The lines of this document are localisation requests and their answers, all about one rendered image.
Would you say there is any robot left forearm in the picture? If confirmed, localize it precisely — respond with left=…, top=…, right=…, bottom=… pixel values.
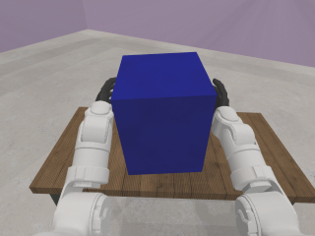
left=52, top=100, right=114, bottom=228

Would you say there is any robot left upper arm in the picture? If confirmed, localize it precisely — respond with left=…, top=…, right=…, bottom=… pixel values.
left=32, top=192, right=111, bottom=236

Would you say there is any robot right forearm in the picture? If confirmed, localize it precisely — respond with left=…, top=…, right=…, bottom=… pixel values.
left=211, top=106, right=300, bottom=230

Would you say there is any robot right upper arm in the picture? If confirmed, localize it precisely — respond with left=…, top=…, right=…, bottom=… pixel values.
left=234, top=191, right=314, bottom=236

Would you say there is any robot left hand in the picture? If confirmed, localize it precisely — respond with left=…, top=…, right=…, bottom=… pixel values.
left=95, top=77, right=116, bottom=111

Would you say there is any robot right hand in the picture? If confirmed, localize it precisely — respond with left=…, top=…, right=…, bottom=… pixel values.
left=213, top=78, right=229, bottom=113

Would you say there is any table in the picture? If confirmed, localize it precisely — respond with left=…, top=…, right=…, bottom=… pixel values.
left=29, top=106, right=315, bottom=206

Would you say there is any carton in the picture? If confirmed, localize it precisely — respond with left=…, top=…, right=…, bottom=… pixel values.
left=110, top=52, right=218, bottom=175

